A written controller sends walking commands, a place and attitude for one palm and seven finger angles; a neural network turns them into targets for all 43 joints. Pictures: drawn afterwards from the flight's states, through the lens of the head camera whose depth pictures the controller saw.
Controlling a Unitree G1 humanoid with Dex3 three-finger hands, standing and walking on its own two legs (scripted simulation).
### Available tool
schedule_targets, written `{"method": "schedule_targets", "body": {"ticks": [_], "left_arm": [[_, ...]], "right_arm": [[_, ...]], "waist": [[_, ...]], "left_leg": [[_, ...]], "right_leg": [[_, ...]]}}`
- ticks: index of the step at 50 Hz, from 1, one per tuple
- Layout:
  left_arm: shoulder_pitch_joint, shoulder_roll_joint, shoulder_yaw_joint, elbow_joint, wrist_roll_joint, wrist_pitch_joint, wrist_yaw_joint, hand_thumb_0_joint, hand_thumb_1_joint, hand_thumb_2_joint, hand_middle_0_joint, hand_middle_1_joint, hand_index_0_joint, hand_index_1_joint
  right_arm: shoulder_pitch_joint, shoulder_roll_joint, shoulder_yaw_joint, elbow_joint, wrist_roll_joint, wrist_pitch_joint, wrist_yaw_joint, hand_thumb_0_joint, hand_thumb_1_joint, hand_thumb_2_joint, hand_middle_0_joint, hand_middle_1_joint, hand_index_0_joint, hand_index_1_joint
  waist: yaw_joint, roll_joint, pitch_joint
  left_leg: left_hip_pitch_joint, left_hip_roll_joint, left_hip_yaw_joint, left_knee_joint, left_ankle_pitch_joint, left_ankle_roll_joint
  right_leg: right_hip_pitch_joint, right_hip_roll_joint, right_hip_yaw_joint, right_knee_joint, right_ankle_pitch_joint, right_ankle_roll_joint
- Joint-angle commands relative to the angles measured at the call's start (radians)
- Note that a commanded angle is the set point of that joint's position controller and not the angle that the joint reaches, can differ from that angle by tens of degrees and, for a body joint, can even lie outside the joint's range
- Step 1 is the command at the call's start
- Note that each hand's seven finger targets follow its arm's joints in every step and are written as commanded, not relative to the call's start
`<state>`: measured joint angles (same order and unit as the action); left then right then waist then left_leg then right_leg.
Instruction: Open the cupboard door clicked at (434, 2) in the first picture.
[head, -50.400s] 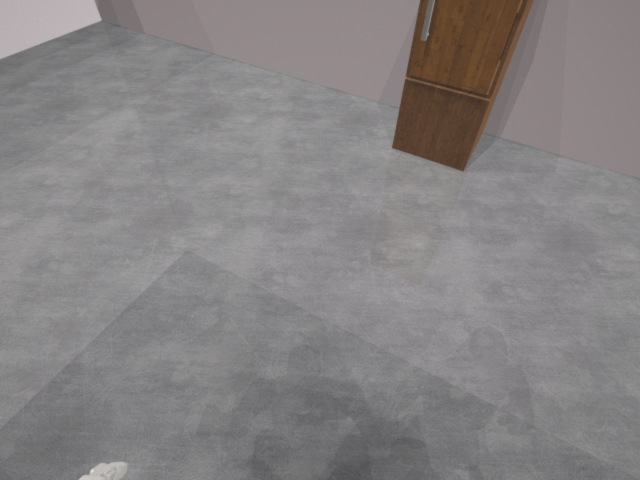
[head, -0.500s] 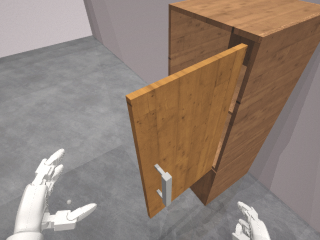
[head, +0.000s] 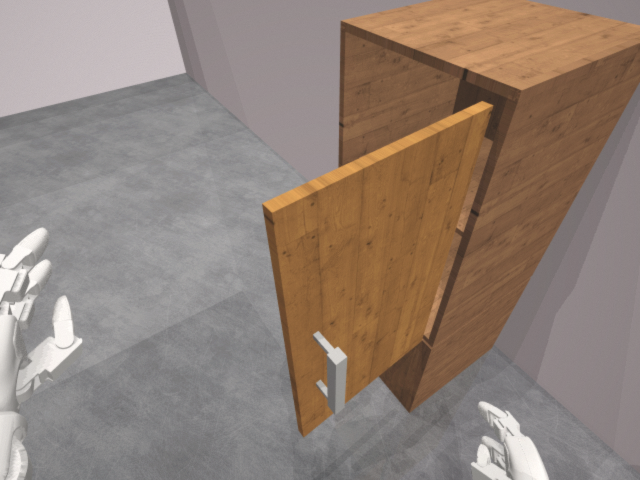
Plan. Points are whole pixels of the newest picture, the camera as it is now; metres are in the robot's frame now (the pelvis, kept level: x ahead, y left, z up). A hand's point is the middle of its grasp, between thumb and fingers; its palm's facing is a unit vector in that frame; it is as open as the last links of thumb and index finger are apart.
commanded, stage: draw the hand back to the body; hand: left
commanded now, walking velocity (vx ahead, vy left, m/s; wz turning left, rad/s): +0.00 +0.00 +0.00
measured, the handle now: (328, 374) +0.30 +0.04 -0.09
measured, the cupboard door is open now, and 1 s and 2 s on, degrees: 94 94 94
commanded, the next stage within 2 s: step back with the hand held close in 0.20 s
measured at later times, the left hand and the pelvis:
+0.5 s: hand (95, 341) +0.19 +0.25 +0.15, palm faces +0.42 -0.80 -0.44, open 7.4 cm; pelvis -0.01 -0.02 +0.00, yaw -2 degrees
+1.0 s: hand (35, 403) +0.13 +0.27 +0.15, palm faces +0.41 -0.77 -0.49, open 7.4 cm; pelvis -0.07 +0.01 -0.01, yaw -1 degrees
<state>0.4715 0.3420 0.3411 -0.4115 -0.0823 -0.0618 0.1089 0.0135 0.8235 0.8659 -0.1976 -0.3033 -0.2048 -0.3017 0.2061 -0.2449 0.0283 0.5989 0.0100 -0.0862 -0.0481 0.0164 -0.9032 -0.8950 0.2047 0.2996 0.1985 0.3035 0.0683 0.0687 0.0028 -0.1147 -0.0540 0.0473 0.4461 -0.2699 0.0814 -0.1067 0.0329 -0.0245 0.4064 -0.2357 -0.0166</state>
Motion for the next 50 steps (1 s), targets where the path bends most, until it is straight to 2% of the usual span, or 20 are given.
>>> {"method": "schedule_targets", "body": {"ticks": [1,5,9,15,16,17,18,19,21,23,24,26,27,31,34,35,37,44,45,50], "left_arm": [[-0.09,0.211,0.12,-0.265,0.01,-0.071,0.019,0.0,0.9,0.9,-0.2,-0.3,-0.2,-0.3],[-0.092,0.221,0.13,-0.263,0.011,-0.069,0.023,0.0,0.9,0.9,-0.2,-0.3,-0.2,-0.3],[-0.077,0.184,0.105,-0.213,0.003,-0.067,0.019,0.0,0.9,0.9,-0.2,-0.3,-0.2,-0.3],[-0.06,0.19,0.11,-0.184,0.0,-0.071,0.017,0.0,0.9,0.9,-0.2,-0.3,-0.2,-0.3],[-0.132,0.192,0.1,-0.19,0.002,-0.072,0.019,0.0,0.9,0.9,-0.2,-0.3,-0.2,-0.3],[-0.25,0.325,0.237,-0.245,0.017,-0.12,0.03,0.0,0.9,0.9,-0.2,-0.3,-0.2,-0.3],[-0.134,0.251,0.189,-0.148,0.014,-0.127,0.021,0.0,0.9,0.9,-0.2,-0.3,-0.2,-0.3],[-0.081,0.21,0.151,-0.127,0.02,-0.13,0.016,0.0,0.9,0.9,-0.2,-0.3,-0.2,-0.3],[-0.058,0.199,0.131,-0.149,0.026,-0.144,0.013,0.0,0.9,0.9,-0.2,-0.3,-0.2,-0.3],[-0.029,0.204,0.13,-0.172,0.03,-0.15,0.017,0.0,0.9,0.9,-0.2,-0.3,-0.2,-0.3],[-0.009,0.217,0.146,-0.178,0.03,-0.15,0.021,0.0,0.9,0.9,-0.2,-0.3,-0.2,-0.3],[0.014,0.241,0.169,-0.208,0.03,-0.152,0.028,0.0,0.9,0.9,-0.2,-0.3,-0.2,-0.3],[0.034,0.249,0.184,-0.214,0.027,-0.152,0.031,0.0,0.9,0.9,-0.2,-0.3,-0.2,-0.3],[0.08,0.265,0.212,-0.227,0.022,-0.152,0.04,0.0,0.9,0.9,-0.2,-0.3,-0.2,-0.3],[0.104,0.264,0.216,-0.242,0.023,-0.158,0.044,0.0,0.9,0.9,-0.2,-0.3,-0.2,-0.3],[0.104,0.267,0.218,-0.249,0.024,-0.16,0.046,0.0,0.9,0.9,-0.2,-0.3,-0.2,-0.3],[0.107,0.258,0.208,-0.259,0.029,-0.162,0.048,0.0,0.9,0.9,-0.2,-0.3,-0.2,-0.3],[0.056,0.243,0.208,-0.272,0.059,-0.183,0.057,0.0,0.9,0.9,-0.2,-0.3,-0.2,-0.3],[0.041,0.242,0.21,-0.276,0.067,-0.188,0.058,0.0,0.9,0.9,-0.2,-0.3,-0.2,-0.3],[-0.013,0.25,0.235,-0.286,0.088,-0.204,0.061,0.0,0.9,0.9,-0.2,-0.3,-0.2,-0.3]], "right_arm": [[-0.138,-0.104,-0.042,-0.164,0.0,-0.062,-0.018,0.0,-0.9,-0.9,0.2,0.3,0.2,0.3],[-0.142,-0.1,-0.04,-0.15,0.001,-0.074,-0.021,0.0,-0.9,-0.9,0.2,0.3,0.2,0.3],[-0.141,-0.096,-0.042,-0.143,0.004,-0.073,-0.02,0.0,-0.9,-0.9,0.2,0.3,0.2,0.3],[-0.149,-0.096,-0.046,-0.136,0.001,-0.073,-0.022,0.0,-0.9,-0.9,0.2,0.3,0.2,0.3],[-0.153,-0.097,-0.044,-0.131,0.002,-0.071,-0.023,0.0,-0.9,-0.9,0.2,0.3,0.2,0.3],[-0.135,-0.114,-0.047,-0.163,0.013,-0.059,-0.029,0.0,-0.9,-0.9,0.2,0.3,0.2,0.3],[-0.13,-0.106,-0.051,-0.138,0.004,-0.049,-0.033,0.0,-0.9,-0.9,0.2,0.3,0.2,0.3],[-0.127,-0.109,-0.054,-0.139,-0.001,-0.037,-0.029,0.0,-0.9,-0.9,0.2,0.3,0.2,0.3],[-0.136,-0.112,-0.057,-0.143,-0.003,-0.025,-0.028,0.0,-0.9,-0.9,0.2,0.3,0.2,0.3],[-0.133,-0.116,-0.062,-0.154,-0.005,-0.011,-0.029,0.0,-0.9,-0.9,0.2,0.3,0.2,0.3],[-0.131,-0.116,-0.067,-0.161,-0.003,-0.003,-0.03,0.0,-0.9,-0.9,0.2,0.3,0.2,0.3],[-0.135,-0.114,-0.07,-0.174,-0.001,0.01,-0.034,0.0,-0.9,-0.9,0.2,0.3,0.2,0.3],[-0.136,-0.109,-0.073,-0.181,0.001,0.017,-0.035,0.0,-0.9,-0.9,0.2,0.3,0.2,0.3],[-0.135,-0.105,-0.079,-0.198,0.004,0.041,-0.039,0.0,-0.9,-0.9,0.2,0.3,0.2,0.3],[-0.131,-0.11,-0.084,-0.206,0.007,0.046,-0.039,0.0,-0.9,-0.9,0.2,0.3,0.2,0.3],[-0.137,-0.112,-0.086,-0.205,0.006,0.044,-0.041,0.0,-0.9,-0.9,0.2,0.3,0.2,0.3],[-0.122,-0.116,-0.085,-0.209,0.006,0.041,-0.04,0.0,-0.9,-0.9,0.2,0.3,0.2,0.3],[-0.103,-0.132,-0.088,-0.213,-0.002,0.01,-0.049,0.0,-0.9,-0.9,0.2,0.3,0.2,0.3],[-0.105,-0.135,-0.088,-0.211,-0.005,0.005,-0.051,0.0,-0.9,-0.9,0.2,0.3,0.2,0.3],[-0.096,-0.132,-0.093,-0.203,-0.017,-0.024,-0.053,0.0,-0.9,-0.9,0.2,0.3,0.2,0.3]], "waist": [[0.002,0.039,-0.085],[0.003,0.051,-0.068],[-0.006,-0.003,-0.021],[0.0,-0.033,-0.028],[-0.011,-0.018,-0.025],[-0.052,-0.05,0.024],[-0.059,-0.082,0.005],[-0.062,-0.085,-0.01],[-0.06,-0.029,-0.055],[-0.059,-0.022,-0.094],[-0.057,-0.045,-0.117],[-0.054,-0.022,-0.153],[-0.053,-0.051,-0.17],[-0.058,-0.062,-0.174],[-0.06,-0.045,-0.166],[-0.058,-0.01,-0.154],[-0.06,-0.012,-0.145],[-0.068,0.009,-0.046],[-0.066,0.035,-0.041],[-0.063,0.048,-0.039]], "left_leg": [[-0.017,0.103,-0.101,-0.099,0.238,-0.078],[-0.013,0.099,-0.096,-0.097,0.245,-0.079],[-0.014,0.095,-0.085,-0.102,0.186,-0.068],[-0.007,0.086,-0.069,-0.095,0.165,-0.053],[-0.003,0.084,-0.066,-0.094,0.154,-0.051],[-0.05,0.099,-0.092,-0.072,0.07,-0.031],[-0.019,0.092,-0.091,-0.037,0.069,-0.027],[-0.01,0.09,-0.086,-0.03,0.087,-0.028],[-0.009,0.099,-0.08,-0.044,0.147,-0.033],[-0.023,0.11,-0.078,-0.06,0.203,-0.036],[-0.026,0.115,-0.075,-0.058,0.238,-0.036],[-0.044,0.123,-0.083,-0.059,0.302,-0.039],[-0.048,0.127,-0.082,-0.054,0.322,-0.038],[-0.109,0.133,-0.09,-0.043,0.316,-0.038],[-0.165,0.14,-0.101,-0.051,0.26,-0.032],[-0.185,0.14,-0.103,-0.053,0.237,-0.027],[-0.234,0.151,-0.123,-0.071,0.165,-0.02],[-0.528,0.198,-0.204,-0.179,-0.294,0.03],[-0.584,0.211,-0.223,-0.2,-0.352,0.038],[-0.686,0.277,-0.297,-0.255,-0.472,0.067]], "right_leg": [[0.043,-0.029,0.03,-0.038,0.148,-0.015],[0.04,-0.027,0.031,-0.048,0.154,-0.018],[0.007,-0.026,0.034,-0.067,0.123,-0.014],[0.015,-0.03,0.046,-0.088,0.121,-0.013],[0.003,-0.033,0.052,-0.091,0.115,-0.011],[-0.087,-0.075,0.179,-0.144,0.144,-0.007],[-0.113,-0.1,0.2,-0.164,0.152,-0.008],[-0.117,-0.106,0.2,-0.166,0.164,-0.007],[-0.083,-0.107,0.18,-0.128,0.252,-0.005],[-0.043,-0.1,0.158,-0.088,0.32,0.0],[-0.024,-0.097,0.151,-0.068,0.366,0.004],[0.011,-0.096,0.14,-0.026,0.422,0.002],[0.018,-0.093,0.136,-0.012,0.439,0.006],[0.032,-0.096,0.145,0.022,0.465,0.004],[0.033,-0.089,0.148,0.041,0.426,0.007],[0.029,-0.092,0.15,0.044,0.414,0.007],[0.037,-0.079,0.15,0.059,0.345,0.008],[0.102,-0.035,0.147,0.152,0.106,0.019],[0.135,-0.026,0.136,0.181,0.09,0.022],[0.189,0.018,0.102,0.332,0.084,0.036]]}}
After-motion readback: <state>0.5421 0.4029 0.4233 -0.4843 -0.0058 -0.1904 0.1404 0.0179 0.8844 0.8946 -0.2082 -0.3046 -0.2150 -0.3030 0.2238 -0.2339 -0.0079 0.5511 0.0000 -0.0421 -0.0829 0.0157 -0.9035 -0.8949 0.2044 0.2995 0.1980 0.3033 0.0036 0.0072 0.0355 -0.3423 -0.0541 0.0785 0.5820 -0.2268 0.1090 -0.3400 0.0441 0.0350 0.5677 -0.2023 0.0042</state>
